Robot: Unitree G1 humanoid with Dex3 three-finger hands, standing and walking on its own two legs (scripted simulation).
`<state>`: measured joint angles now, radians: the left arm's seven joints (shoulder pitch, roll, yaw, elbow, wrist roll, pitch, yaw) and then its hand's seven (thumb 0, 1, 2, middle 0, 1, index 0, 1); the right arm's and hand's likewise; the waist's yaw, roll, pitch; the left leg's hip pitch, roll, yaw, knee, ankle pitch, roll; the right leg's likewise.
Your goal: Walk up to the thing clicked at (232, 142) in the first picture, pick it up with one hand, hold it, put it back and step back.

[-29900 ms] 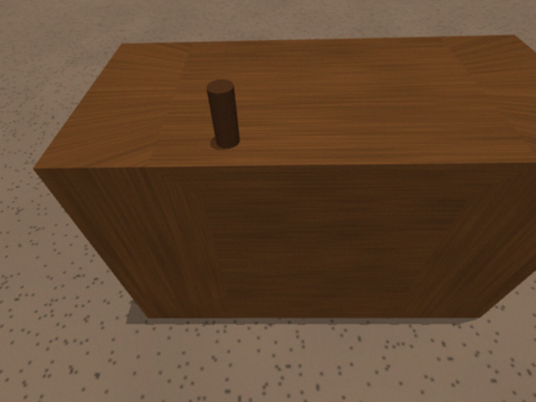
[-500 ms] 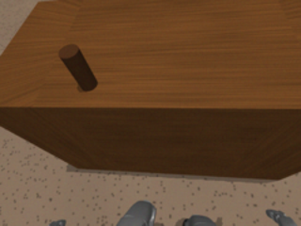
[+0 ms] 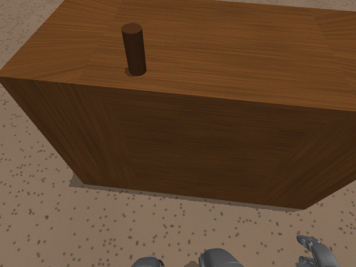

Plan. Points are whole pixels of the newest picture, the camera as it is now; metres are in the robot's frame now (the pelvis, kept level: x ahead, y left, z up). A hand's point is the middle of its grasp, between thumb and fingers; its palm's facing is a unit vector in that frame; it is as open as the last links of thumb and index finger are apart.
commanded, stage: step back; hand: left
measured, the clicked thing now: (135, 51) +0.64 +0.15 +0.10
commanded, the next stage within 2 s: none
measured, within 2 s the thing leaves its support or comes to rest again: neither
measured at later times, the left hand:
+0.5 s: hand out of the picture -0.03 +0.27 -0.12, palm faces -0.05 -0.87 -0.49, open 7.4 cm
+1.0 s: hand out of the picture -0.22 +0.30 -0.16, palm faces -0.10 -0.90 -0.41, open 7.4 cm
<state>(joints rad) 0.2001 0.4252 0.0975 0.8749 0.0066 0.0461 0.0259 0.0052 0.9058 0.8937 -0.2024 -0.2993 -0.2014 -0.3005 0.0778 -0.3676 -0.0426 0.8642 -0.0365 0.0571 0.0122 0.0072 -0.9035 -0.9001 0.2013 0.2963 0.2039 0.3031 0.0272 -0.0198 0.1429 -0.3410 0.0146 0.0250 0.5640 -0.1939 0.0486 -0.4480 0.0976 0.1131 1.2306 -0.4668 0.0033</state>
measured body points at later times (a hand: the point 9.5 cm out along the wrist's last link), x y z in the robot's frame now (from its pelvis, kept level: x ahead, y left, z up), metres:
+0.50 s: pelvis -0.15 +0.00 +0.00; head -0.09 -0.04 +0.44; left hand -0.03 +0.32 -0.09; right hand -0.12 -0.33 -0.15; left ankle -0.19 +0.16 -0.67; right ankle -0.10 -0.13 -0.73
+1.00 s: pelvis -0.32 +0.03 -0.02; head -0.25 +0.02 +0.43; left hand -0.22 +0.34 -0.14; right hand -0.18 -0.29 -0.13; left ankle -0.21 +0.14 -0.73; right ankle -0.35 -0.09 -0.74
